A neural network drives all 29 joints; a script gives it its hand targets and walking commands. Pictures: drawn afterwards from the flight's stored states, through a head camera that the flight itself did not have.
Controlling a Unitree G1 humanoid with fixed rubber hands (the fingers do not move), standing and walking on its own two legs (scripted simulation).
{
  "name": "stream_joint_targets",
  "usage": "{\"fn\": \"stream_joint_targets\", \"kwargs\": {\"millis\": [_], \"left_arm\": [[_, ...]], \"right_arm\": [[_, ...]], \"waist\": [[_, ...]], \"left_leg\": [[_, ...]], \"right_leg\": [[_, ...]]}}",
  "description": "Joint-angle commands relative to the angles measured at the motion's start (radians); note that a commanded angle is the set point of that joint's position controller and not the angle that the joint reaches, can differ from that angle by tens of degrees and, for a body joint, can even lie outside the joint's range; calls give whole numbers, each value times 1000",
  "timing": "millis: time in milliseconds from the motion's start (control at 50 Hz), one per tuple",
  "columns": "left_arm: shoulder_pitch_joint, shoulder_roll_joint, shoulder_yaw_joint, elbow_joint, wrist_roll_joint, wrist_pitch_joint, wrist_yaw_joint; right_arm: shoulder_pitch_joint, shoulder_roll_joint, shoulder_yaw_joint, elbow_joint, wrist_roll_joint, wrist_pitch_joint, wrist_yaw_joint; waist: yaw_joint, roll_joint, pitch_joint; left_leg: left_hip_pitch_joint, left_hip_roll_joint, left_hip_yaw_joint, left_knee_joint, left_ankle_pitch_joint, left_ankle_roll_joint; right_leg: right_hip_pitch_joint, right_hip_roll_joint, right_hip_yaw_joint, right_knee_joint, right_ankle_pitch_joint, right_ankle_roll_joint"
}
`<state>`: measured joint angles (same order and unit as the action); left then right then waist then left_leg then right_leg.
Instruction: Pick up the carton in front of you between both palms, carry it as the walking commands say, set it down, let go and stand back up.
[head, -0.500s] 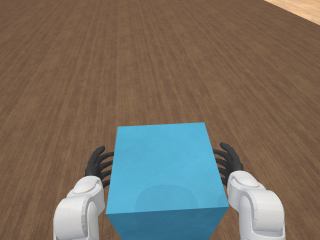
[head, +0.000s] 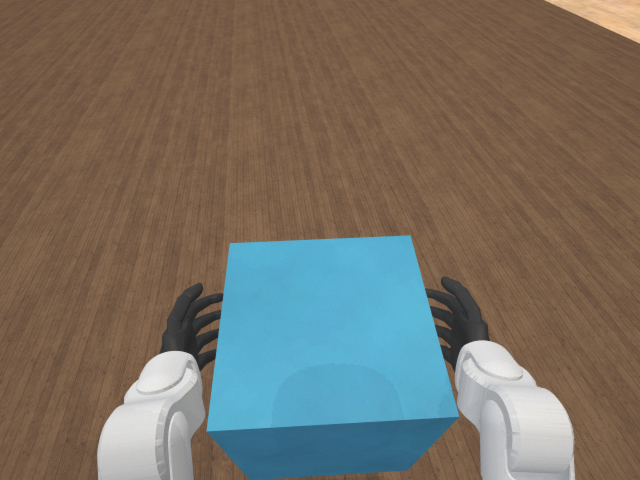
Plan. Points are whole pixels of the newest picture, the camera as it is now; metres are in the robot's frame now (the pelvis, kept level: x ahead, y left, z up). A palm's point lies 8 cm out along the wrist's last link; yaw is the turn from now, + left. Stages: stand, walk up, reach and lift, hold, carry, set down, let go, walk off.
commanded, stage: carry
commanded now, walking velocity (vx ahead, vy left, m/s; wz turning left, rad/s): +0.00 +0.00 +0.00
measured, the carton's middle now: (325, 365) +0.26 +0.00 +0.03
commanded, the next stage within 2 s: none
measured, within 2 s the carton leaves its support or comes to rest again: neither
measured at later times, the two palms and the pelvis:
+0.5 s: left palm (210, 222) +0.44 +0.16 +0.11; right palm (421, 215) +0.44 -0.14 +0.12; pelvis +0.19 +0.00 +0.01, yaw +0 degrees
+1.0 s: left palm (219, 214) +0.48 +0.15 +0.10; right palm (416, 210) +0.47 -0.15 +0.10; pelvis +0.23 +0.00 +0.02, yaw -1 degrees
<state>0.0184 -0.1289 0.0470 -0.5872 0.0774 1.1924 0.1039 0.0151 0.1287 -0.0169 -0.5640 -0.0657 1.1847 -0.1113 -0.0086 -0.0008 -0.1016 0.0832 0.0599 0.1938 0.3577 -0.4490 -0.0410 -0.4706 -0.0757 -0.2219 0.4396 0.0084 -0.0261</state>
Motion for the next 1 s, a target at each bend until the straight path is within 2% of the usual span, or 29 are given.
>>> {"fn": "stream_joint_targets", "kwargs": {"millis": [0,20,40,60,80,120,160,200,240,260,280,300,320,340,380,480,540,620,740,780,840,880,920,980], "left_arm": [[-360,-721,-651,-26,-352,37,-155],[-356,-768,-657,-13,-358,32,-161],[-390,-817,-663,-19,-365,22,-168],[-400,-859,-666,-20,-363,14,-175],[-420,-888,-671,-28,-367,6,-183],[-411,-903,-672,-29,-367,-2,-193],[-389,-890,-676,-27,-362,-4,-195],[-397,-863,-672,-34,-357,-1,-196],[-404,-831,-665,-21,-343,10,-194],[-415,-818,-664,-14,-336,17,-193],[-430,-809,-664,-5,-330,23,-190],[-433,-806,-662,16,-326,31,-188],[-437,-800,-658,35,-324,38,-187],[-442,-802,-657,47,-327,42,-186],[-462,-804,-661,49,-333,45,-184],[-457,-825,-657,70,-331,40,-173],[-469,-866,-665,55,-339,28,-177],[-475,-888,-673,29,-347,14,-181],[-389,-843,-657,77,-311,14,-189],[-388,-824,-653,107,-293,3,-196],[-421,-804,-652,146,-272,-31,-209],[-448,-790,-645,171,-262,-61,-216],[-462,-774,-627,209,-249,-95,-224],[-441,-758,-600,266,-230,-153,-233]], "right_arm": [[-390,728,647,-74,331,52,146],[-405,773,660,-67,343,48,152],[-425,819,666,-68,346,40,157],[-447,863,677,-71,350,30,163],[-470,895,687,-85,350,19,166],[-464,915,694,-81,345,10,166],[-435,904,686,-70,333,7,164],[-434,888,674,-72,327,8,165],[-437,866,663,-56,323,19,170],[-440,845,655,-43,324,26,172],[-443,827,646,-27,320,32,173],[-437,832,636,7,311,39,174],[-436,830,629,24,306,43,175],[-437,828,621,39,304,45,176],[-435,826,607,55,305,44,176],[-445,839,602,66,315,39,173],[-483,879,630,26,331,28,175],[-510,906,658,-15,349,16,175],[-421,872,653,37,315,18,182],[-409,851,642,75,293,8,192],[-414,824,620,127,264,-25,209],[-430,807,599,159,247,-57,218],[-455,796,585,183,234,-93,222],[-470,794,586,215,219,-146,224]], "waist": [[24,-202,-364],[17,-139,-359],[18,-106,-327],[17,-108,-317],[15,-127,-309],[16,-157,-297],[13,-141,-296],[2,-108,-281],[6,-29,-264],[14,15,-244],[19,45,-217],[15,41,-189],[11,44,-183],[8,42,-184],[8,56,-195],[9,57,-258],[6,35,-284],[3,7,-282],[6,-40,-244],[7,-22,-218],[5,59,-184],[4,92,-173],[3,66,-171],[4,-55,-215]], "left_leg": [[-577,-33,-149,827,-102,9],[-596,0,-158,780,-73,25],[-569,29,-169,681,-49,29],[-521,40,-181,522,-18,34],[-460,21,-148,417,-3,25],[-401,-5,-108,277,3,19],[-355,1,-75,144,103,19],[-247,28,-62,-2,375,18],[-171,109,-118,3,515,30],[-190,139,-141,12,584,35],[-241,155,-152,22,599,38],[-258,139,-127,50,572,30],[-259,139,-126,64,607,28],[-248,133,-124,79,677,28],[-247,126,-124,106,832,32],[-173,115,-114,161,1023,40],[-149,108,-110,175,1074,43],[-146,87,-94,177,1015,40],[-234,42,-49,118,799,12],[-200,41,-45,99,833,9],[-72,69,-66,132,1057,23],[-48,89,-82,145,1119,41],[-121,88,-83,153,1028,46],[-276,69,-61,164,724,30]], "right_leg": [[719,-373,478,-73,707,-230],[690,-313,382,-79,666,-182],[616,-309,309,-88,636,-143],[563,-255,231,-110,549,-100],[503,-219,162,-128,475,-75],[465,-199,140,-141,363,-89],[467,-210,126,-130,278,-94],[394,-176,77,-89,112,-49],[310,-130,57,-30,-34,-1],[299,-106,65,-32,-116,17],[303,-88,83,-55,-175,30],[302,-88,96,-61,-76,32],[324,-102,98,-38,15,35],[336,-108,100,-3,112,38],[346,-101,92,53,206,44],[333,-79,79,96,261,59],[340,-64,70,102,269,67],[370,-53,62,69,313,71],[474,-70,63,83,527,58],[430,-66,59,90,481,58],[275,-38,45,61,233,71],[253,-22,46,-8,122,72],[333,-29,54,-36,204,66],[518,-90,81,26,538,46]]}}
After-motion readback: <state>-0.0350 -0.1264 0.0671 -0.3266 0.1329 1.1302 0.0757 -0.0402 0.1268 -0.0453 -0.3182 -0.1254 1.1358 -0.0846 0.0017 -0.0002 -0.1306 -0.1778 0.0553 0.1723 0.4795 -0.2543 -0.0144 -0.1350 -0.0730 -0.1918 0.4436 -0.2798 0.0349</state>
